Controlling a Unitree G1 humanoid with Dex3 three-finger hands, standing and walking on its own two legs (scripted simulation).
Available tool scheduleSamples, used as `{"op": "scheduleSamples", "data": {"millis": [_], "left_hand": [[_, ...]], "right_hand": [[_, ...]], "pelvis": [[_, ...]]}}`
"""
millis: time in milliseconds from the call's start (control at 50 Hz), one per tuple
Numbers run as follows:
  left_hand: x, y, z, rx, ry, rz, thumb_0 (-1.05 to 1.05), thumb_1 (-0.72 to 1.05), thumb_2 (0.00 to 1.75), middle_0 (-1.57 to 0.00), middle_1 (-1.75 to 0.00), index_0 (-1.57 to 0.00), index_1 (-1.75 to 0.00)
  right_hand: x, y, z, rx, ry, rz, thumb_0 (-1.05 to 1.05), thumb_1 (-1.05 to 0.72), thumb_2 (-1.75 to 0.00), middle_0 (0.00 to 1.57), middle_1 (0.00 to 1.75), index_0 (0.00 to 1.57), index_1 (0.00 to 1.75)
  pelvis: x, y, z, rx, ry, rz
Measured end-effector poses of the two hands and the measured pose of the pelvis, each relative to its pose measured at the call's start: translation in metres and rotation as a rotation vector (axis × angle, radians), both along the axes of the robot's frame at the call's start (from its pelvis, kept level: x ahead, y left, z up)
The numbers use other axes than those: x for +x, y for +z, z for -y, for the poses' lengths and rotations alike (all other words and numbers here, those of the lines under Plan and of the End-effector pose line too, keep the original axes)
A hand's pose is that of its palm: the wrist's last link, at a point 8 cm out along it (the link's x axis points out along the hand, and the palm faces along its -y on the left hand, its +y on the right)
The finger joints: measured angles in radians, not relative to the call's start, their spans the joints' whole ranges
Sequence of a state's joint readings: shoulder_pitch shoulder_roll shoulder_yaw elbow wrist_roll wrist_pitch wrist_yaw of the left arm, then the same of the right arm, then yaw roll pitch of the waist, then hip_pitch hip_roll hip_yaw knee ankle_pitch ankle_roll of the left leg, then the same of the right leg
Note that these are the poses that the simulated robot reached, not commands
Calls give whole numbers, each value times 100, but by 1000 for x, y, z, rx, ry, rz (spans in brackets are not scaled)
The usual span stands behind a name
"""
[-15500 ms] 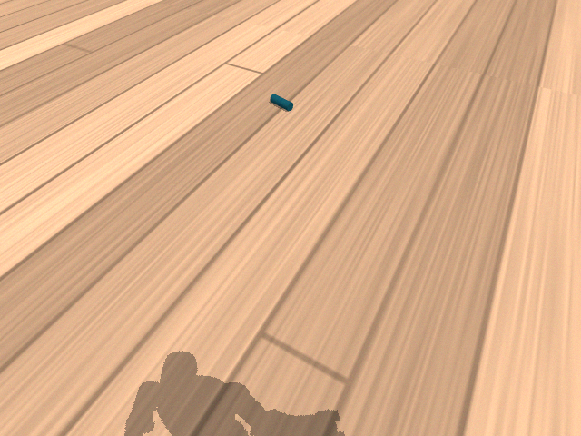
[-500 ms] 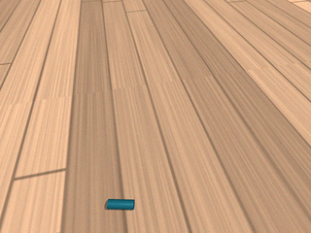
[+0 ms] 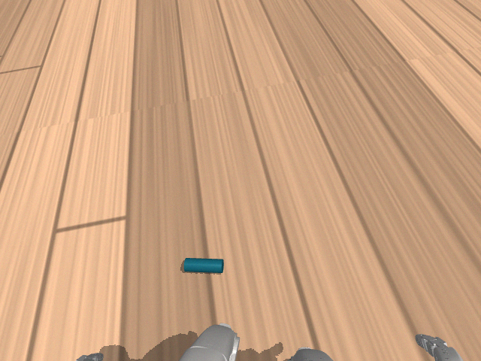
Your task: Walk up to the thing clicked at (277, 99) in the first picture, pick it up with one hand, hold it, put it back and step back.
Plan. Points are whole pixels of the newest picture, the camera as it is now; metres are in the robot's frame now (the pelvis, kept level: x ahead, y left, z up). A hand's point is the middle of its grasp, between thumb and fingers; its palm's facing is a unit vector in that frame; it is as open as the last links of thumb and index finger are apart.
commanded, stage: walk up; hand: left
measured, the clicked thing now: (204, 265) +0.50 +0.25 -0.73
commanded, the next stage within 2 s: none
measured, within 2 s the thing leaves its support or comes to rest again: neither
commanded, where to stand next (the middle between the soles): +0.11 +0.03 m, yaw -2 degrees
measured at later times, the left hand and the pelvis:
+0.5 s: hand out of the picture +0.07 +0.30 -0.14, palm faces +0.01 -0.91 -0.41, open 7.4 cm; pelvis +0.03 +0.01 +0.00, yaw +2 degrees
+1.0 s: hand out of the picture +0.10 +0.31 -0.16, palm faces -0.04 -0.92 -0.38, open 7.4 cm; pelvis +0.00 +0.03 +0.00, yaw -1 degrees
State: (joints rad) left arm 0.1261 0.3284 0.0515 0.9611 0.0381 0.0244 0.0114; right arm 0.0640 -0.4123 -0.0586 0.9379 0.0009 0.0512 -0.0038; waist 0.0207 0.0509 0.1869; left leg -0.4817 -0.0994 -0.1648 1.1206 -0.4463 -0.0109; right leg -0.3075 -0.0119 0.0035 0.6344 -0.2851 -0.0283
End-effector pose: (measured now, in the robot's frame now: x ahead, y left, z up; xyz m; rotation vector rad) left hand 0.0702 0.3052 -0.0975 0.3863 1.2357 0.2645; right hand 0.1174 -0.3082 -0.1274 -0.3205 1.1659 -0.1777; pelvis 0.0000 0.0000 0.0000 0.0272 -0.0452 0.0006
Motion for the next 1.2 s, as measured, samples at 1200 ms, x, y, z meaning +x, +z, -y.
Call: {"op": "scheduleSamples", "data": {"millis": [1200], "left_hand": [[6, -1, -20, -54, -70, 48, 1, 90, 90, -21, -30, -21, -30]], "right_hand": [[-61, 34, 16, -88, -48, -52, 1, -91, -90, 20, 30, 20, 30]], "pelvis": [[25, 5, -11, -33, -38, 17]]}}
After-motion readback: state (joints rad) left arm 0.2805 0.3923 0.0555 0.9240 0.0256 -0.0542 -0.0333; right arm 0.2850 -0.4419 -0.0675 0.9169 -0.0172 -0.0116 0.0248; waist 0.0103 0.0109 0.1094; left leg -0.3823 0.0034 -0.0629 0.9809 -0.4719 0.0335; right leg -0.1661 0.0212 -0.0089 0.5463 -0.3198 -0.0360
